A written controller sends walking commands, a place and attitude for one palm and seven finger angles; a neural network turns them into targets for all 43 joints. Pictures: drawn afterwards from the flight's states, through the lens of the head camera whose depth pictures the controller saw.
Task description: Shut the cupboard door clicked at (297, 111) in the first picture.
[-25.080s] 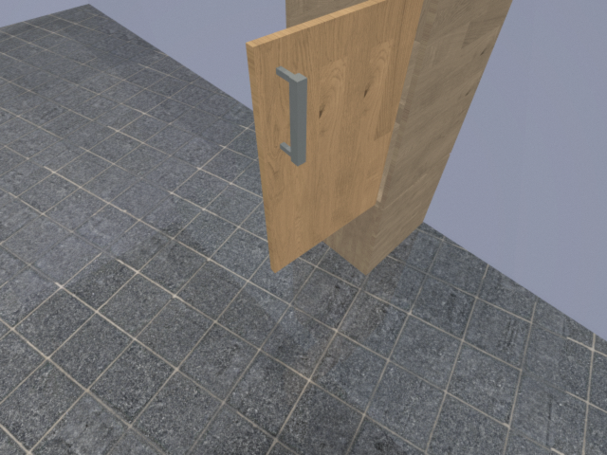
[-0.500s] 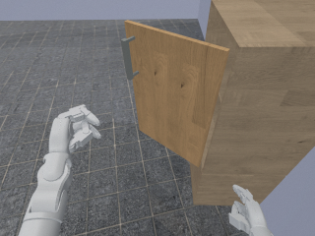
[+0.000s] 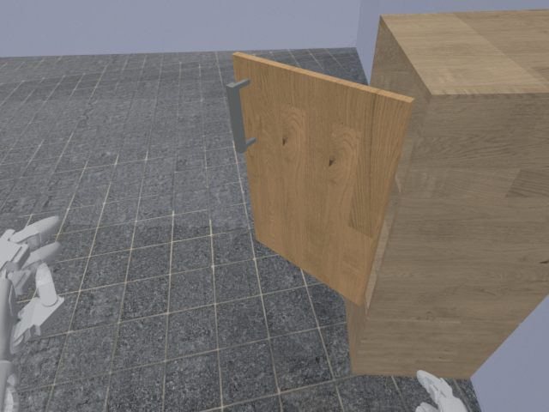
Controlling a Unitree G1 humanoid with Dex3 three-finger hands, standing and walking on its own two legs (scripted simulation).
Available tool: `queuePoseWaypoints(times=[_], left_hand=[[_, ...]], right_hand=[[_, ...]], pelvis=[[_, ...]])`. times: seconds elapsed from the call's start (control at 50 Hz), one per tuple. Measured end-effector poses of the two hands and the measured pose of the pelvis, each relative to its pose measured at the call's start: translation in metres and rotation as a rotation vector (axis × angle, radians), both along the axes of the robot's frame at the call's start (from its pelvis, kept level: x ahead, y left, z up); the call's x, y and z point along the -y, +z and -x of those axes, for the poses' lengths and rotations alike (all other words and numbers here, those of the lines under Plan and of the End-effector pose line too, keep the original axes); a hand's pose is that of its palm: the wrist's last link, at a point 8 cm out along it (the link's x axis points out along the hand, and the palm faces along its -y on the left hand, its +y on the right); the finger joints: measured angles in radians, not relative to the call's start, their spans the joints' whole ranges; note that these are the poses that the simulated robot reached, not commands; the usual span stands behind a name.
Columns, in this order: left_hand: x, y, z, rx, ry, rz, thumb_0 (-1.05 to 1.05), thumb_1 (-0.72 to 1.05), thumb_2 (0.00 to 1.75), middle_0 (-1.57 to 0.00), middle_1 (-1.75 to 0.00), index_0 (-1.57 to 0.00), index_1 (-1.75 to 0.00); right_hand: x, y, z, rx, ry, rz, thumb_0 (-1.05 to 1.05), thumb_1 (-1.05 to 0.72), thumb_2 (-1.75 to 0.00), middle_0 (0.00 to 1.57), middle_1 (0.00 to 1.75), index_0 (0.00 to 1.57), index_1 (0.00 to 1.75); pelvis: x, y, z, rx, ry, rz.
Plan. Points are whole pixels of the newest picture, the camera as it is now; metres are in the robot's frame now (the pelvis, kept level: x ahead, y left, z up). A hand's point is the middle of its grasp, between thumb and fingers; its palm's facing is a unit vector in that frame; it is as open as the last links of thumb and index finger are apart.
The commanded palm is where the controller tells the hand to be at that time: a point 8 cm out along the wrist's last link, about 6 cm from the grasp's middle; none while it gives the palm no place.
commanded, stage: draw the hand back to the body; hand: left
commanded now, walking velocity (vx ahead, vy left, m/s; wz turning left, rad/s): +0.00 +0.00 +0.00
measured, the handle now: (243, 116) +0.68 +0.15 +0.12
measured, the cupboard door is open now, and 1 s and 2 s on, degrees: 53 53 53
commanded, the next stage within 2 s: step back with the hand held close in 0.34 s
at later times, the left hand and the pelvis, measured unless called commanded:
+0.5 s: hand (57, 293) +0.19 +0.27 +0.16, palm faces +0.46 -0.79 -0.41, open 7.4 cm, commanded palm +0.14 +0.30 +0.17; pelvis +0.00 +0.00 +0.00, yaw +0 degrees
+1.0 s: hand (33, 318) +0.16 +0.28 +0.17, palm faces +0.44 -0.75 -0.49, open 7.4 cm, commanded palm +0.10 +0.31 +0.17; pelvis -0.04 +0.01 -0.01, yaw -1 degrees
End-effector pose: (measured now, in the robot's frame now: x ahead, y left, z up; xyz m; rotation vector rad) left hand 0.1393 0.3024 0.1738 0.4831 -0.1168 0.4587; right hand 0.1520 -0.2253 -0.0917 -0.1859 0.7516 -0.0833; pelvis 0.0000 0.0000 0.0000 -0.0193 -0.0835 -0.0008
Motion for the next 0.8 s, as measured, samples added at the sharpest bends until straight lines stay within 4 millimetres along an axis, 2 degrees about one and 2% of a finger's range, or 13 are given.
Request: queuePoseWaypoints(times=[0.1, 0.24, 0.36, 0.54, 0.66, 0.74, 0.8], left_hand=[[-0.006, 0.002, 0.013, 0.034, 0.047, -0.003, 0.01, 0.89, 0.90, -0.29, -0.38, -0.28, -0.39], [-0.002, -0.012, 0.000, 0.032, 0.023, 0.056, 0.01, 0.89, 0.90, -0.23, -0.32, -0.22, -0.32], [0.004, -0.001, -0.005, 0.055, -0.026, 0.024, 0.01, 0.89, 0.90, -0.22, -0.30, -0.21, -0.31], [-0.006, 0.006, -0.008, 0.048, -0.005, -0.028, 0.01, 0.89, 0.90, -0.21, -0.30, -0.21, -0.30], [-0.005, -0.005, -0.012, 0.003, -0.052, -0.052, 0.01, 0.89, 0.90, -0.21, -0.30, -0.21, -0.30], [-0.004, -0.008, -0.009, -0.014, -0.101, -0.077, 0.01, 0.89, 0.90, -0.21, -0.30, -0.21, -0.30], [-0.009, -0.002, -0.003, -0.005, -0.119, -0.117, 0.01, 0.89, 0.90, -0.22, -0.30, -0.21, -0.30]], right_hand=[[0.000, 0.005, -0.010, 0.040, 0.023, 0.021, 0.01, -0.90, -0.90, 0.20, 0.30, 0.20, 0.30], [-0.009, 0.014, -0.017, 0.081, 0.036, 0.018, 0.01, -0.90, -0.90, 0.20, 0.30, 0.20, 0.30], [-0.015, 0.015, -0.016, 0.096, 0.034, 0.004, 0.01, -0.90, -0.90, 0.20, 0.30, 0.20, 0.30], [-0.013, 0.004, -0.006, 0.032, 0.015, -0.012, 0.01, -0.90, -0.90, 0.20, 0.30, 0.20, 0.30], [0.002, -0.004, 0.007, -0.032, -0.035, 0.031, 0.01, -0.90, -0.90, 0.20, 0.30, 0.20, 0.30], [0.009, -0.005, 0.017, -0.055, -0.082, 0.064, 0.01, -0.90, -0.90, 0.20, 0.30, 0.20, 0.30], [0.009, -0.003, 0.024, -0.048, -0.104, 0.079, 0.01, -0.90, -0.90, 0.20, 0.30, 0.20, 0.30]], pelvis=[[-0.003, -0.001, 0.005, 0.007, 0.012, -0.002], [-0.003, 0.000, 0.009, 0.004, 0.009, -0.006], [-0.004, 0.000, 0.004, 0.006, 0.003, -0.001], [-0.005, -0.001, 0.005, -0.029, 0.001, 0.003], [-0.012, -0.007, 0.011, -0.094, 0.009, 0.007], [-0.018, -0.012, 0.017, -0.108, 0.003, -0.007], [-0.021, -0.014, 0.022, -0.104, -0.007, -0.019]])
